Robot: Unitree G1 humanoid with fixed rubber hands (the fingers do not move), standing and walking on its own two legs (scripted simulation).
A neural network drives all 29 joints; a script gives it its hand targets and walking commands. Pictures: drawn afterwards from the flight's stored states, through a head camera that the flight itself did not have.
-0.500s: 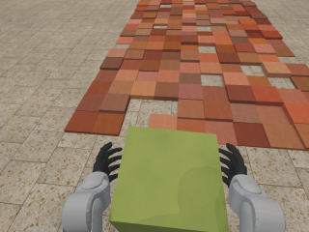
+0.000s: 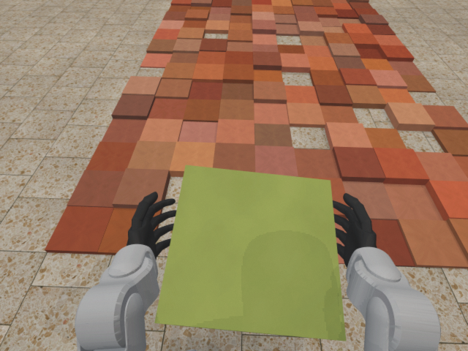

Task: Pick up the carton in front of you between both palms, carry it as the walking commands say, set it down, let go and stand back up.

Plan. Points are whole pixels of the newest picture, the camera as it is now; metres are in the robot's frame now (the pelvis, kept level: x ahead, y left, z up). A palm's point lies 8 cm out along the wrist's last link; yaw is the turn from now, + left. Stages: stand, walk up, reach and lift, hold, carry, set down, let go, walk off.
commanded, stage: carry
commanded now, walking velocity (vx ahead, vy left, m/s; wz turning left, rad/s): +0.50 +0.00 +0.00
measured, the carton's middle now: (245, 261) +0.25 +0.00 +0.03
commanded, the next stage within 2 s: none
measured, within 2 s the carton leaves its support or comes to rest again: neither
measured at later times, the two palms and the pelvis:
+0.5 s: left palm (188, 78) +0.67 +0.14 +0.11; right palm (313, 78) +0.70 -0.17 +0.10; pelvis +0.33 -0.03 -0.01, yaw +3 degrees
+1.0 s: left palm (210, 3) +1.04 +0.10 +0.16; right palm (309, 10) +1.01 -0.20 +0.15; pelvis +0.68 -0.02 +0.05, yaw +0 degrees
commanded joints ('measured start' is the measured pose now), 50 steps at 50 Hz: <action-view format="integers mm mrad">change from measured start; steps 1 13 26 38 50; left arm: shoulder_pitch -406 -771 -1129 -1028 -993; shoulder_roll -554 -489 -695 -616 -555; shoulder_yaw -550 -400 -381 -479 -287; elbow -148 227 357 172 253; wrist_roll -190 -102 -169 -219 -71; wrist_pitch -21 -33 -134 -160 -111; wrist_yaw -10 50 16 -1 22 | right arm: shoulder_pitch -380 -745 -1132 -964 -1156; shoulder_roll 566 485 723 642 715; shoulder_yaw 531 393 342 397 554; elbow -169 205 357 249 145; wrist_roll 216 156 153 138 303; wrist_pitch -1 -18 -91 -123 -89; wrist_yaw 18 -27 -38 -33 2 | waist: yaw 2 -34 83 97 -79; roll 80 159 -51 -55 51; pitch -300 -135 -436 -310 -397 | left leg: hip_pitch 559 482 -308 -302 562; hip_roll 329 181 7 -48 222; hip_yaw -503 -169 -297 -98 -603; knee -316 -388 859 229 -153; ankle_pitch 182 173 -216 -51 247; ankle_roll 82 56 -42 -50 152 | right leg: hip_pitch -437 -466 451 385 -526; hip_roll -32 11 -211 -65 51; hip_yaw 64 -90 388 74 122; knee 220 -404 -678 -715 -14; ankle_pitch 106 401 561 842 1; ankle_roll -46 -31 -219 -189 -63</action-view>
